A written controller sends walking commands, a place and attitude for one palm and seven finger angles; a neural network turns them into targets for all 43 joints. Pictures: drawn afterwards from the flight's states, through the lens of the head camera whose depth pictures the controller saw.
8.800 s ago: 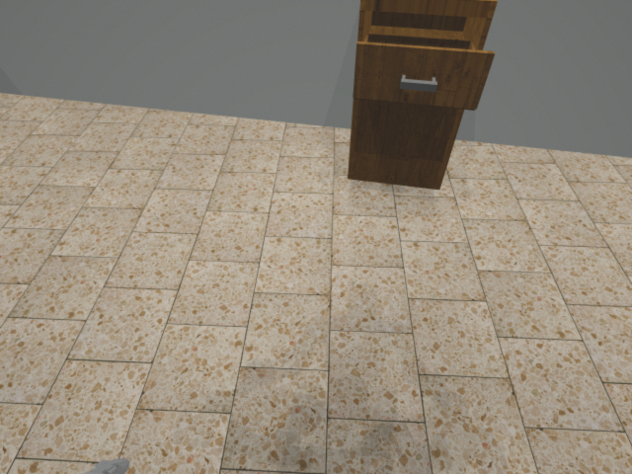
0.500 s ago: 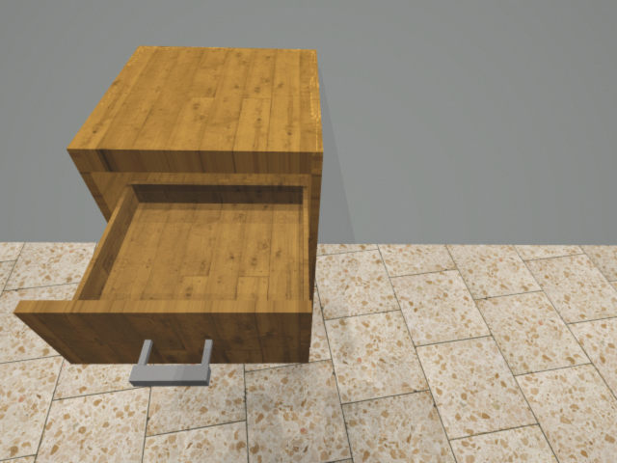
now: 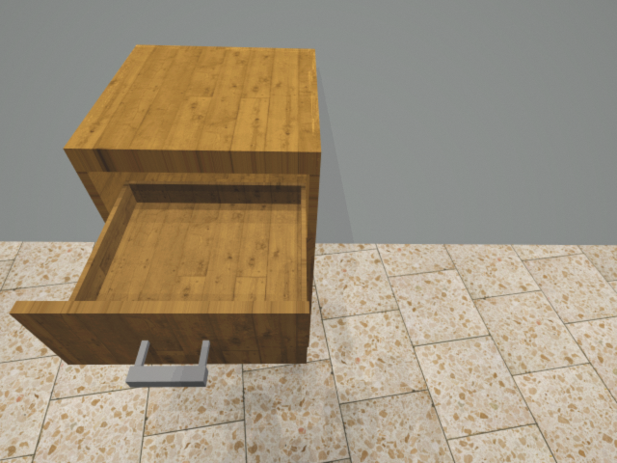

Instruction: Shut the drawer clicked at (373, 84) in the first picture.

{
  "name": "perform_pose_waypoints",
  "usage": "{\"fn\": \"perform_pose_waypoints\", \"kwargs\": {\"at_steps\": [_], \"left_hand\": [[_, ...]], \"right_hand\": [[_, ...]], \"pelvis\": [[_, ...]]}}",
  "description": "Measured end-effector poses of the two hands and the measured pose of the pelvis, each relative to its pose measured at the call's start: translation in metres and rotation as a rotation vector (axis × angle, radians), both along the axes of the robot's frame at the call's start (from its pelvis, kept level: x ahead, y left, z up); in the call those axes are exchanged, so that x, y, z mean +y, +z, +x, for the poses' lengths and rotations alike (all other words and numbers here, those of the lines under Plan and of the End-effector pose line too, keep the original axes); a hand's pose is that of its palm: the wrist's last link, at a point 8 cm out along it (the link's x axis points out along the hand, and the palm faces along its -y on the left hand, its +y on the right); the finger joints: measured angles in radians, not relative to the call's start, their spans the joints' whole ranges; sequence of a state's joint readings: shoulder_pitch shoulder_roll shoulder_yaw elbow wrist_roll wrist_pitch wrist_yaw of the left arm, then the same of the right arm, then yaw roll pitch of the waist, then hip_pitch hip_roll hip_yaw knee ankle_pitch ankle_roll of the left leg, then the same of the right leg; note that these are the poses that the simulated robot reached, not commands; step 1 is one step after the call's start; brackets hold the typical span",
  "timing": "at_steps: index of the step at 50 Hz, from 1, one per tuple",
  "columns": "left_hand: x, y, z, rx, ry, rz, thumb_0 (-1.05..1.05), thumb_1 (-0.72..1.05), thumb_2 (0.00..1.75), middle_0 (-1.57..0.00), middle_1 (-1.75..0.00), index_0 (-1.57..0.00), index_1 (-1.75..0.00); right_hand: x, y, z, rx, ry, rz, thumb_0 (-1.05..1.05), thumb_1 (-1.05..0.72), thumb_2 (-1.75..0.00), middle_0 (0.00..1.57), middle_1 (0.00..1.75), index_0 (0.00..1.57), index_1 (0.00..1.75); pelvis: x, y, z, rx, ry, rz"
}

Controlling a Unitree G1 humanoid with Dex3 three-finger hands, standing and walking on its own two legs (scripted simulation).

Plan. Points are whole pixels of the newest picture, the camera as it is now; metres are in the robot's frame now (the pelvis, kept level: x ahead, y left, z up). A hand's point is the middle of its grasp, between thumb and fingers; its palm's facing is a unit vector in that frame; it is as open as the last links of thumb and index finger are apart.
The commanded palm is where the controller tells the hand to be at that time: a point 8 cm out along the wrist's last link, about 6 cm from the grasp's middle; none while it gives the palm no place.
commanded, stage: look again from close up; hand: left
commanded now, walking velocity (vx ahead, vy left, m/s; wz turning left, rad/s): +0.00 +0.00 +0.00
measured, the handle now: (171, 361) +0.27 +0.23 -0.09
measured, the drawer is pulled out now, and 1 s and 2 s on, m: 0.30 0.28 0.28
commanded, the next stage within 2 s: raise the hand and make a fist in 0.04 s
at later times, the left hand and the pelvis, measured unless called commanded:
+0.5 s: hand out of the picture +0.12 +0.15 -0.04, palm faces +0.10 -0.99 +0.01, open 6.3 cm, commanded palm +0.09 +0.21 -0.05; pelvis -0.05 -0.01 -0.08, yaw +2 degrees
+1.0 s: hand out of the picture +0.12 +0.17 -0.03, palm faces +0.09 -0.99 -0.04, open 3.8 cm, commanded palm +0.07 +0.22 -0.02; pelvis -0.05 -0.01 -0.08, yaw +2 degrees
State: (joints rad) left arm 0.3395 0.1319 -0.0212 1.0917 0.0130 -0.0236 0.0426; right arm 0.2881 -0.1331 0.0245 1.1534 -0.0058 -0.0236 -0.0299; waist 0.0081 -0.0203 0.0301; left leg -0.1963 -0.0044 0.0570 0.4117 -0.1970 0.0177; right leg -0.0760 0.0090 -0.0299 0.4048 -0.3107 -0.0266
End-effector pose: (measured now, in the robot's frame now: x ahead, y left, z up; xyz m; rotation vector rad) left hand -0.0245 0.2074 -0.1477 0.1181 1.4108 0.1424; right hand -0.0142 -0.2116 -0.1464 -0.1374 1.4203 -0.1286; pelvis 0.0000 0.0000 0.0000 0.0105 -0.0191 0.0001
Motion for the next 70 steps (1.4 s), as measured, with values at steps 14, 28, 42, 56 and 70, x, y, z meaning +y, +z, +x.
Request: {"fn": "perform_pose_waypoints", "kwargs": {"at_steps": [14,28,42,56,70], "left_hand": [[0.035,0.081,0.083,-0.586,0.067,0.174,0.06,0.99,0.90,-0.23,-0.33,-0.23,-0.32],[-0.013,0.101,0.103,-1.419,-0.077,-0.048,0.01,0.91,0.90,-0.40,-0.55,-0.45,-0.57],[0.003,0.116,0.126,-1.334,-0.107,-0.053,0.02,0.90,0.90,-0.72,-0.87,-0.73,-0.87],[0.017,0.130,0.111,-1.333,-0.083,-0.044,0.02,0.90,0.90,-1.00,-1.17,-1.01,-1.17],[0.007,0.150,0.101,-1.358,-0.067,-0.049,0.02,0.90,0.90,-1.28,-1.47,-1.29,-1.47]], "right_hand": [[-0.025,0.010,0.050,-0.397,0.024,-0.066,0.02,-0.93,-0.90,0.20,0.30,0.20,0.30],[-0.034,0.026,0.200,-0.988,0.241,-0.110,0.01,-0.91,-0.90,0.20,0.29,0.20,0.30],[0.005,-0.018,0.139,-0.774,0.156,0.020,0.01,-0.91,-0.90,0.20,0.30,0.21,0.30],[-0.036,-0.006,0.122,-0.721,0.088,-0.145,0.02,-0.91,-0.90,0.20,0.30,0.20,0.30],[0.028,0.026,0.181,-0.899,0.181,-0.001,0.01,-0.91,-0.90,0.20,0.30,0.20,0.30]], "pelvis": [[0.002,-0.010,-0.013,0.025,0.033,0.001],[-0.012,-0.097,-0.056,0.228,0.040,-0.026],[-0.018,-0.091,-0.059,0.216,0.043,-0.052],[0.004,-0.083,-0.049,0.226,0.033,-0.053],[0.015,-0.080,-0.048,0.201,0.041,-0.064]]}}
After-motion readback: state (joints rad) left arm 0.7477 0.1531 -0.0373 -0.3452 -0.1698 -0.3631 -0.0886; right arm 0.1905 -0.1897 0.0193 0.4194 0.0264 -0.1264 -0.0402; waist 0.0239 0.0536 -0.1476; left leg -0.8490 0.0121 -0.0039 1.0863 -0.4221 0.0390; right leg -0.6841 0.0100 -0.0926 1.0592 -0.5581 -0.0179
